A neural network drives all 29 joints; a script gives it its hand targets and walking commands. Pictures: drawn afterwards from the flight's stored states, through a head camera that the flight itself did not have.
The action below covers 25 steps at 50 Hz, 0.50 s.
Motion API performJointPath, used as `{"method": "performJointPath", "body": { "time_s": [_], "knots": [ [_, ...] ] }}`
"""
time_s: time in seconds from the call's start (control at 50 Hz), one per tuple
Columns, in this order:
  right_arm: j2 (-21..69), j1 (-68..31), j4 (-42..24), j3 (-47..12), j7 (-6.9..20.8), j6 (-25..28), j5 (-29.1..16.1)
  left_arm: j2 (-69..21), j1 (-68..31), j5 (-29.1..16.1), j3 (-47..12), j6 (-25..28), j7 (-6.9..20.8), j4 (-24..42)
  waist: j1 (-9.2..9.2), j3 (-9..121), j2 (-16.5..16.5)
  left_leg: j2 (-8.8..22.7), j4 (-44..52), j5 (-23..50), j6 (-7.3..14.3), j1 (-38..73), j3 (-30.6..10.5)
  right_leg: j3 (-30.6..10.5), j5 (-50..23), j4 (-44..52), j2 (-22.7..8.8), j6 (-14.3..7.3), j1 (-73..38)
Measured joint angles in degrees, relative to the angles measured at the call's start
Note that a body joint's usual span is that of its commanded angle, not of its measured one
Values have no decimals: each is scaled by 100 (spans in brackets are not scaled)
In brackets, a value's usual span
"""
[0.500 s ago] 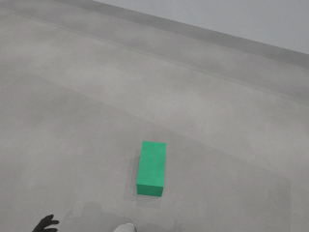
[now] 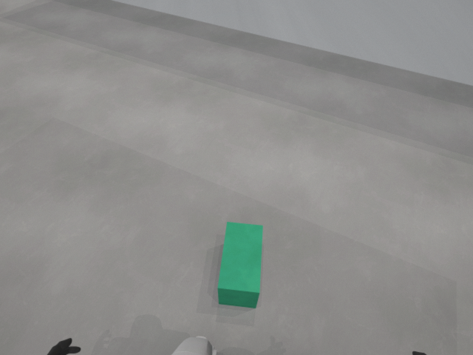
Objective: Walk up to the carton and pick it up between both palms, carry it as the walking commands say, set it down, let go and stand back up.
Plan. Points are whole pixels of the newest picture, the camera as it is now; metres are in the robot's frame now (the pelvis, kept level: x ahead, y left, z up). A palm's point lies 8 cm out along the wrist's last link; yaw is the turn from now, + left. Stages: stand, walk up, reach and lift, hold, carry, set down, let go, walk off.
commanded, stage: walk up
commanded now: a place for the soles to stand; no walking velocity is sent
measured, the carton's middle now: (241, 264) +0.54 -0.01 -0.66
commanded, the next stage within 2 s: reach and lift in 1.76 s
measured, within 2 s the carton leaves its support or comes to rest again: neither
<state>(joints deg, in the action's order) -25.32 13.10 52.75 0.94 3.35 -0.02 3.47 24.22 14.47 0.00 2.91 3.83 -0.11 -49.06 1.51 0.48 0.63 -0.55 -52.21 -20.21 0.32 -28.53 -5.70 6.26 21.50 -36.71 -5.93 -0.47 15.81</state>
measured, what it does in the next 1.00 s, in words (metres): steps on the spot: left foot, then right foot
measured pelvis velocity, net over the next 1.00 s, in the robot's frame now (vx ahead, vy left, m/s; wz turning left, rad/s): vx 0.07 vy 0.04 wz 0.03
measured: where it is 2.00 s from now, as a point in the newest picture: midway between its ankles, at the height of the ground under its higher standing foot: outside the picture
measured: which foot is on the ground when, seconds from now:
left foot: up 0.00-0.08, down 0.10-1.00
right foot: down 0.00-0.10, up 0.12-0.38, down 0.40-1.00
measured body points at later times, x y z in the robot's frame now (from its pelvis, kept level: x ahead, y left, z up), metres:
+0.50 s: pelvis +0.06 +0.04 +0.00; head +0.09 +0.04 +0.45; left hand +0.13 +0.36 -0.11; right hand +0.16 -0.28 -0.11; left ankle +0.08 +0.17 -0.72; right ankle +0.11 -0.10 -0.72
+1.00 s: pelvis +0.07 +0.04 +0.00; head +0.07 +0.04 +0.45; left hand +0.15 +0.35 -0.11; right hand +0.16 -0.28 -0.11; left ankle +0.08 +0.17 -0.72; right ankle +0.11 -0.10 -0.72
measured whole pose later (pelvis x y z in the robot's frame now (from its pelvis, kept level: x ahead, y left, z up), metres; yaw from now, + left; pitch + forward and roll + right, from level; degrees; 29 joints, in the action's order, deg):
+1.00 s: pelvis +0.07 +0.04 +0.00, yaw +2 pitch +2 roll +0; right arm -22.6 12.6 55.8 1.6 1.1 2.8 1.2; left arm 22.3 15.1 0.0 0.1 1.8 -0.1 -49.0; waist 0.3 3.8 -0.9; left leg -0.2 -37.5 -18.3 -1.0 -21.5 -3.9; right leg 0.8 16.2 -36.8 -2.0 0.0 23.0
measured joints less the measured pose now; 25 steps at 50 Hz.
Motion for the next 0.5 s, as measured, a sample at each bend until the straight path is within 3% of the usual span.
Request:
{"method": "performJointPath", "body": {
  "time_s": [0.08, 0.12, 0.18, 0.22, 0.34, 0.4, 0.42, 0.5],
  "knots": [
    [-150, 5, -126, 20, 137, 53, -114, 220, 63, 1, 55, 6, 0, 1, -36, -48, -15, 193, 765, -118, 0, 105, 43, 34, 77, -22, -282, 0, -69],
    [-234, 3, -208, 65, 130, 164, -133, 311, 61, 1, 62, -6, 0, -8, -91, -224, 8, 113, 1075, 212, -2, 293, 69, -119, 332, -646, -399, -1, 52],
    [-81, 5, -221, 68, 89, 203, -187, 377, 59, 1, 66, -178, 0, -5, -193, -345, -25, 17, 923, 282, -26, 367, 64, -843, 713, -2151, 63, -1, 604],
    [31, 5, -222, 68, 29, 210, -208, 395, 64, 1, 61, -183, 1, 1, -228, -368, -62, 18, 1060, 272, -24, 485, 73, -907, 687, -2479, 241, 1, 876],
    [92, 3, -240, 67, -68, 216, -185, 287, 69, 0, 13, -176, 1, 6, -277, -377, -89, 15, 1203, 215, -22, 620, 98, -585, 654, -1448, 319, 2, 965],
    [89, 4, -245, 67, -118, 209, -241, 193, 70, 0, -10, -151, 1, 7, -210, -372, -124, 10, 1128, 121, -70, 619, 147, -537, -303, -219, 382, 1, 731],
    [95, 4, -238, 69, -147, 198, -274, 137, 68, 0, -19, -140, 1, 3, -186, -375, -104, 24, 1067, 70, -83, 623, 148, -536, -665, -180, 397, 23, 715],
    [134, -2, -177, 66, -209, 180, -308, -114, 67, 1, -167, -141, 2, 4, -101, -193, -31, 34, 1180, -290, -84, 645, 160, -526, -534, -131, 398, 42, 717]
  ]
}}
